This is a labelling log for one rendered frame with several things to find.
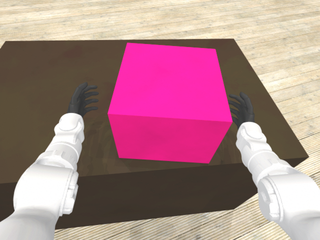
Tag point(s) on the pedestal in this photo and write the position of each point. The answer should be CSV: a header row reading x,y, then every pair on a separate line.
x,y
37,81

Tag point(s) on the robot right hand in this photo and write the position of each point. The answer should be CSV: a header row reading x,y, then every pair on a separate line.
x,y
245,113

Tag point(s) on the right robot upper arm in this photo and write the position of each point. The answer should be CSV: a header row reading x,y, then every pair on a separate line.
x,y
293,202

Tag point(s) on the left robot forearm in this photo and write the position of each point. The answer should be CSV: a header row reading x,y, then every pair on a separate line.
x,y
64,149

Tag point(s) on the right robot forearm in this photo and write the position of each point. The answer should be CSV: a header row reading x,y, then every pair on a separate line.
x,y
258,156

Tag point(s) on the carton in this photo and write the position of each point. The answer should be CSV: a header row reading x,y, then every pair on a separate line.
x,y
169,104

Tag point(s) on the left robot upper arm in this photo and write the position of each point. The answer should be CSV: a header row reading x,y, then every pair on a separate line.
x,y
47,192

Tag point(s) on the robot left hand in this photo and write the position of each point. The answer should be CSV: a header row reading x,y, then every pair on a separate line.
x,y
78,102

